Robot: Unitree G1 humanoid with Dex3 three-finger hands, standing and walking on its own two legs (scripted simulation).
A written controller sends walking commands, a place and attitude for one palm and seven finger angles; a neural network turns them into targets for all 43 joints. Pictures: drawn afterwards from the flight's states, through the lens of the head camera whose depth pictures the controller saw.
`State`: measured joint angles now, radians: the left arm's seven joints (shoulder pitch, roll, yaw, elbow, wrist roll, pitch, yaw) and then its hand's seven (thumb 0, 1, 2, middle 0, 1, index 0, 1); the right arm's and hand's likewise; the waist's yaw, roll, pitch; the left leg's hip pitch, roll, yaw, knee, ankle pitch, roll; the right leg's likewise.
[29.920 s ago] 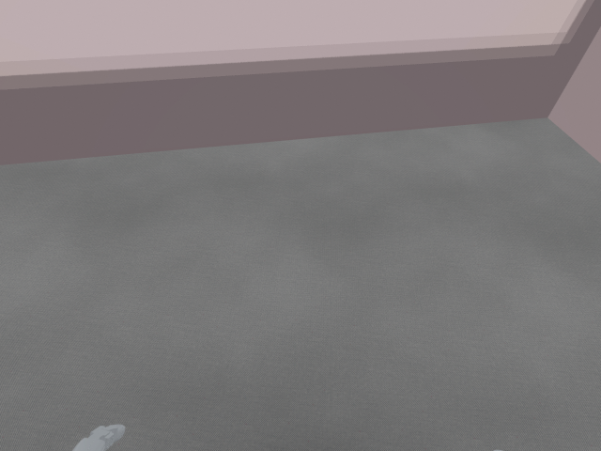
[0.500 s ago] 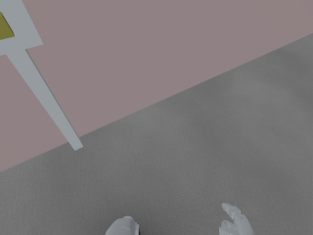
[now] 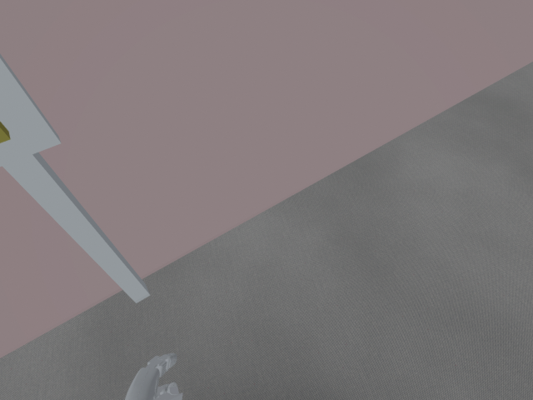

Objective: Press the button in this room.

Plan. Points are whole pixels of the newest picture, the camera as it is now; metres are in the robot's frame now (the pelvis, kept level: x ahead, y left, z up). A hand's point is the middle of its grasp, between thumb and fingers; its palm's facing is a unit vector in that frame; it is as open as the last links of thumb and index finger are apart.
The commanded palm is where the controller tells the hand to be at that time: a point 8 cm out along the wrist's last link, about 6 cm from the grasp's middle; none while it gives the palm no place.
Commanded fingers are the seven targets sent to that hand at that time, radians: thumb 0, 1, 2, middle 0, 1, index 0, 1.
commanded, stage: turn to face it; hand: left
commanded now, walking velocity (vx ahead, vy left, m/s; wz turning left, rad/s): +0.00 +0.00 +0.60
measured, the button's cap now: out of the picture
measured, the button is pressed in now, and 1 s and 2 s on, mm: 0 0 0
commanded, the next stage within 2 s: take the last steps up to it in 0.80 s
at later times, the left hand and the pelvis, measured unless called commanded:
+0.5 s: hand out of the picture -0.06 +0.27 -0.18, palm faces +0.35 -0.90 -0.27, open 7.4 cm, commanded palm none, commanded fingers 0.00 0.90 0.90 -0.20 -0.30 -0.20 -0.30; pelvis -0.02 +0.04 -0.01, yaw +18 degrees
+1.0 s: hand out of the picture -0.05 +0.18 -0.14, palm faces +0.49 -0.83 -0.28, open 7.4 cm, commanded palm none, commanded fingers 0.00 0.90 0.90 -0.20 -0.30 -0.20 -0.30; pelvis -0.01 -0.01 +0.01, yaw +29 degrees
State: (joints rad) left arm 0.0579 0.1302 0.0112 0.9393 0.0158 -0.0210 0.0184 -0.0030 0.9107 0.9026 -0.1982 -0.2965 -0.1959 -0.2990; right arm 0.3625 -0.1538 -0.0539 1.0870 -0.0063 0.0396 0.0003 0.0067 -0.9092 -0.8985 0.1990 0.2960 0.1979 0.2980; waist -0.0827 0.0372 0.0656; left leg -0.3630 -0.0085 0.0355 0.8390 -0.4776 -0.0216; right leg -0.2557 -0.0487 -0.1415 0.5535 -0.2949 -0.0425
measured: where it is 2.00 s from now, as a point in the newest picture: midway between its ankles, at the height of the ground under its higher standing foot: outside the picture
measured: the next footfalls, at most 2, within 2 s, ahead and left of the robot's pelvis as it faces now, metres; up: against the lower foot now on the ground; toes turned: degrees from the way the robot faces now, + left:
left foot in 0.38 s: +0.00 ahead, +0.17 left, +0.00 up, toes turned +21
right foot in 0.80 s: +0.06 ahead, -0.07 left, +0.00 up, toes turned +20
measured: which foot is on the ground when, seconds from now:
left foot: up 0.00-0.36, down 0.38-0.80, up 0.82-1.00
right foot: down 0.00-0.38, up 0.40-0.78, down 0.80-1.00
